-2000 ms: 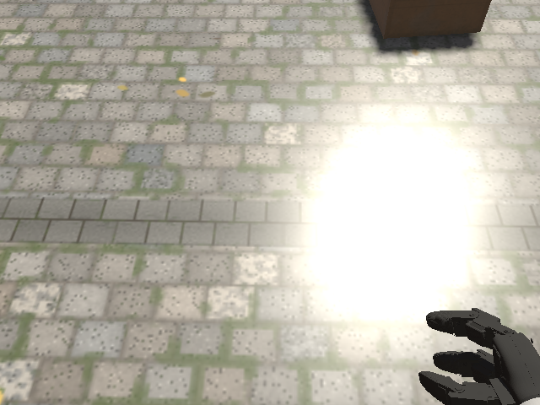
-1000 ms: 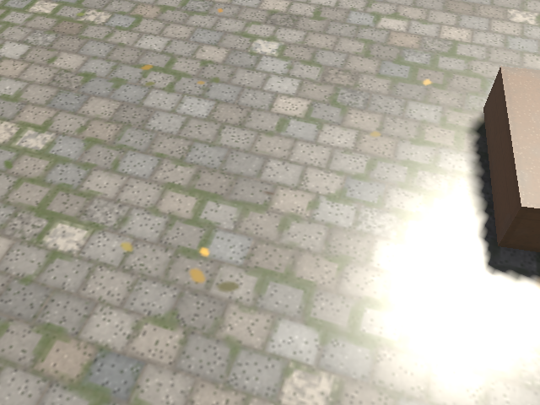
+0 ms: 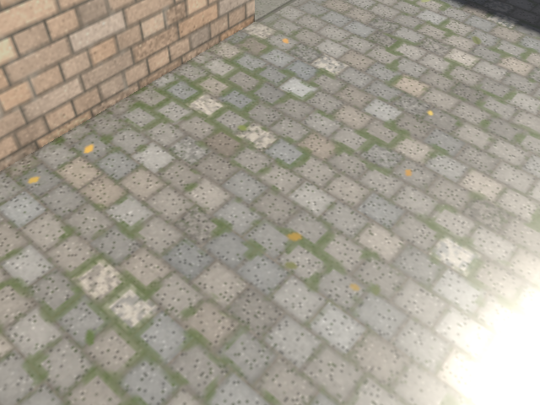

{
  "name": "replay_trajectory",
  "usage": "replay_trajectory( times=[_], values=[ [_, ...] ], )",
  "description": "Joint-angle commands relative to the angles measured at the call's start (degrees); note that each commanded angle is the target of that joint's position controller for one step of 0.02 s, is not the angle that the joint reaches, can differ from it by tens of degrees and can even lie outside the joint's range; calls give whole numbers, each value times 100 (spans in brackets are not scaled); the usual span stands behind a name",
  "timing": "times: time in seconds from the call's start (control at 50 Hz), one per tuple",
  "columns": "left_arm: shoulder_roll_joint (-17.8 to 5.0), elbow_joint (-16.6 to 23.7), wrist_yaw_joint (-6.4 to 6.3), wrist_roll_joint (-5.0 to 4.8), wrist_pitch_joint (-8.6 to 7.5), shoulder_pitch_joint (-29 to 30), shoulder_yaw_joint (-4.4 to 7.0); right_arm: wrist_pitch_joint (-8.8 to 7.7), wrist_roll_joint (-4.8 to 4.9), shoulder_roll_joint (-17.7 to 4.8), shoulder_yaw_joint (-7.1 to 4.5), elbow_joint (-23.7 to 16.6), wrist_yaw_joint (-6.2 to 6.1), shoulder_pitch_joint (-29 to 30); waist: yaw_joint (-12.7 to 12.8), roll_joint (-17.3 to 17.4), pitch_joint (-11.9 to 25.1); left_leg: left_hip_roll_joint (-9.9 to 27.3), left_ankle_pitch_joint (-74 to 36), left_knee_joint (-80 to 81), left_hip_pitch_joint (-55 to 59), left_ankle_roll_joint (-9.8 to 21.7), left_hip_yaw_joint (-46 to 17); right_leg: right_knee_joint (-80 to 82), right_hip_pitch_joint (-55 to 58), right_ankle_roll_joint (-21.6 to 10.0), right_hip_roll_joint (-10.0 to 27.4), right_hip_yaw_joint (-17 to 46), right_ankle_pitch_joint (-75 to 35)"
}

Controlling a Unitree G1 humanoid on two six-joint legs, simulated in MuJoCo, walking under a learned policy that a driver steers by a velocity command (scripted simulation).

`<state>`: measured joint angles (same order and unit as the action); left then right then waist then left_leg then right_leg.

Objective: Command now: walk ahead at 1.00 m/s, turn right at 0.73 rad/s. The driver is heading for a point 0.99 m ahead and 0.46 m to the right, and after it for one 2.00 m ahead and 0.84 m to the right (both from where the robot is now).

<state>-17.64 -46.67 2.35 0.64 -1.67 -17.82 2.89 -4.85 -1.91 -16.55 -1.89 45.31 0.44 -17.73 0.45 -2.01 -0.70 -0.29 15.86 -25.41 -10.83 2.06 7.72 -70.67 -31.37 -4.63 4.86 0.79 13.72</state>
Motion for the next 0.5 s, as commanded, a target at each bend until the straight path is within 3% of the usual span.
replay_trajectory(
  times=[0.02, 0.06, 0.08, 0.12, 0.16, 0.2, 0.22, 0.24, 0.26, 0.28, 0.3, 0.32, 0.34, 0.36, 0.4, 0.42, 0.46, 0.5],
  values=[
    [41, 470, 120, 73, 141, 291, -5, -251, 127, -288, -97, -138, 3, -93, 32, 643, -342, 1500, -1078, 1781, 542, 341, -938, -44, -1315, 56, 411, 154, -505],
    [96, 666, 184, 47, 135, 771, -52, -294, 96, -171, -67, -33, 7, -123, 58, 627, -523, 1179, -1976, 1851, 443, 210, -131, 450, -1355, 23, 296, -104, -1138],
    [113, 789, 218, 33, 126, 985, -88, -314, 77, -260, -83, -10, -4, -96, 104, 702, -572, 1177, -2238, 1883, 388, 207, 91, 845, -1264, -21, 287, -174, -1455],
    [-10, 917, 302, 35, 110, 1418, -113, -316, 77, -393, -104, 70, -55, -161, 76, 416, -727, 1048, -2882, 2033, 491, 50, 589, 1777, -935, -175, 97, -591, -1837],
    [-35, 1035, 359, 41, 96, 1731, -150, -300, 80, -642, -133, 144, -123, -324, 74, 350, -767, 1081, -4507, 1884, 763, -102, 890, 2585, -354, -388, -225, -1042, -2004],
    [-232, 934, 310, 25, 99, 1399, -110, -195, 65, -1008, -208, 149, -217, -475, 313, 602, -370, 1212, -7024, 1004, 1429, -205, 943, 2794, 267, -568, -706, -1358, -1600],
    [-404, 798, 262, 16, 108, 817, -49, -98, 27, -1202, -264, 102, -273, -361, 671, 776, -13, 1344, -7864, 198, 1569, -214, 896, 2784, 861, -664, -884, -1347, -1217],
    [-639, 540, 202, 10, 112, -175, 65, 15, -17, -1356, -319, 13, -303, -102, 1186, 884, 458, 1479, -8231, -1041, 1386, -141, 792, 2721, 1857, -814, -1018, -1203, -805],
    [-930, 154, 90, 17, 93, -1396, 241, 114, -63, -1391, -341, -111, -277, 152, 1665, 734, 959, 1478, -7459, -2798, 731, -15, 609, 3004, 3221, -1003, -1103, -812, -304],
    [-1156, 21, -69, -32, 109, -1483, 396, 130, -88, -1042, -284, -66, -152, 160, 1490, -25, 739, 654, -2913, -5013, -502, -59, 586, 3383, 3969, -1190, -852, -179, 92],
    [-1753, 207, -114, 80, 208, -707, 494, 23, -99, -233, -62, -590, -69, -241, 380, -1457, 651, -261, 1343, -7129, -3090, -386, 111, 3702, 4985, -1953, 327, 2559, -495],
    [-1888, 463, -102, 41, 230, -738, 580, -151, -37, -535, -25, -1017, -84, 134, 684, -785, 1512, -189, 1092, -7296, -3920, -308, -1148, 5072, 5472, -2505, 898, 4427, 857],
    [-1575, 439, -155, 25, 203, -648, 535, -276, -51, -701, -10, -1054, -79, 518, 579, 38, 769, 139, 654, -6670, -4107, -256, -1340, 5753, 4752, -2192, 966, 4532, 1349],
    [-1254, 354, -180, 11, 156, -480, 459, -304, -46, -731, -5, -995, -80, 563, 242, 606, 121, 387, 356, -5965, -3778, -257, -1303, 5876, 3762, -1918, 799, 4058, 980],
    [-992, 389, -241, -9, -21, -153, 351, -93, -211, -631, 44, -944, -88, 483, -218, 822, -234, 660, 440, -5197, -2956, -442, -1306, 5875, 2338, -1701, 278, 3065, -34],
    [-869, 392, -233, -34, -99, -113, 297, 48, -247, -567, 62, -936, -76, 472, -326, 817, -306, 762, 539, -4833, -2680, -546, -1254, 5937, 1809, -1664, 73, 2745, -239],
    [-906, 424, -196, -57, -228, -126, 301, 175, -230, -422, 119, -1176, -25, 961, -269, 693, -463, 821, 232, -3796, -2355, -671, -988, 6136, 1096, -1595, -292, 2234, -567],
    [-927, 427, -179, -48, -269, -216, 331, 167, -127, -229, 209, -1474, 49, 1702, -37, 480, -598, 721, -880, -2630, -2058, -687, -821, 6169, 808, -1381, -593, 1962, -1005]
  ],
)
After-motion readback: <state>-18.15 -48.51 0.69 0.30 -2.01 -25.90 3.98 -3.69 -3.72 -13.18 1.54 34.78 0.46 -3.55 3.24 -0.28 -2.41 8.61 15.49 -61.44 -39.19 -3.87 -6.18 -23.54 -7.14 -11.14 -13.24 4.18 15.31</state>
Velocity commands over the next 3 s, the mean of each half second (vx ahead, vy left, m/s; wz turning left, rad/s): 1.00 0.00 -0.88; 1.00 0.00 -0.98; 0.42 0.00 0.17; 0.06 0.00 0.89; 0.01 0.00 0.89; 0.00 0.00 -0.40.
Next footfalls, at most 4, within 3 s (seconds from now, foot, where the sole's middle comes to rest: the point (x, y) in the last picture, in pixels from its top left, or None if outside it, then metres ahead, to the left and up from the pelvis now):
0.28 right None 0.43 -0.09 -0.78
0.70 left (317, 268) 0.89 -0.12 -0.78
1.14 right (463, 244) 0.98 -0.57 -0.78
1.60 left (440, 187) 1.22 -0.55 -0.78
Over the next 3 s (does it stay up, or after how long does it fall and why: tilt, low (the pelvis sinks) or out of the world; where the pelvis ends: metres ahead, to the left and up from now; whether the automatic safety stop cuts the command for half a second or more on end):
stays up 1.09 -0.58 -0.02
